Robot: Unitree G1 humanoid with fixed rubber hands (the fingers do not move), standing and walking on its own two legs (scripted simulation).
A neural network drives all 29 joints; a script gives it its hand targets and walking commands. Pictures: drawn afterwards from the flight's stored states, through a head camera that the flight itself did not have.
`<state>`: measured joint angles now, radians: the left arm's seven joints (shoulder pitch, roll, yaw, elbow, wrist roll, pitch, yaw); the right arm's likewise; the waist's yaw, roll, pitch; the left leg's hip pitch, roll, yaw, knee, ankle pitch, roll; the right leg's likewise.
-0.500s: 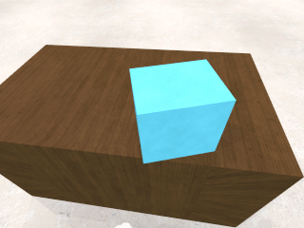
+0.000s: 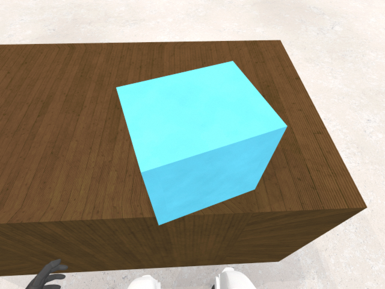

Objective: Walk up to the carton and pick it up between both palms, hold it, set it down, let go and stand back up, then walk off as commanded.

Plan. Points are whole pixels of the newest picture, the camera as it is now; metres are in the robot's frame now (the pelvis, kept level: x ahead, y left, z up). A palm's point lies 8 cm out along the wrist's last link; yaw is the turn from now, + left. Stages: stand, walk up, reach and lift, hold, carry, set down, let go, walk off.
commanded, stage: walk up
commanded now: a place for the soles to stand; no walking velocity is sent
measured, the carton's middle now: (194, 145) +0.41 +0.00 +0.06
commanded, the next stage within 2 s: reach and lift in 1.26 s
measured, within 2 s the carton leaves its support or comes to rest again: neither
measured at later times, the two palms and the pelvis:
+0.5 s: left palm out of the picture +0.10 +0.31 -0.08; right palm out of the picture +0.09 -0.34 -0.08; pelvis +0.02 -0.01 +0.02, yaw +1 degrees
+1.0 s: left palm out of the picture +0.12 +0.31 -0.07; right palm out of the picture +0.13 -0.31 -0.07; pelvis +0.02 +0.00 +0.04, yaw +2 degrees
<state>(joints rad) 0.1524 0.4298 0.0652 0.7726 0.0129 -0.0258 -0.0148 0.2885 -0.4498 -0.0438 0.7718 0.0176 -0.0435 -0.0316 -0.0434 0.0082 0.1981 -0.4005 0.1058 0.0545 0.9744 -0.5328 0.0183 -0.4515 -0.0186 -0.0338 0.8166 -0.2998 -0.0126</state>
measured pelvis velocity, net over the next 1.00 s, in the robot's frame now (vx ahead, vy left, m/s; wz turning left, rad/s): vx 0.02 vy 0.00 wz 0.03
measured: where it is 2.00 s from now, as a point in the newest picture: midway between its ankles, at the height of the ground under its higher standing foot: outside the picture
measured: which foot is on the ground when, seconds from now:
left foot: down 0.00-1.00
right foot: down 0.00-1.00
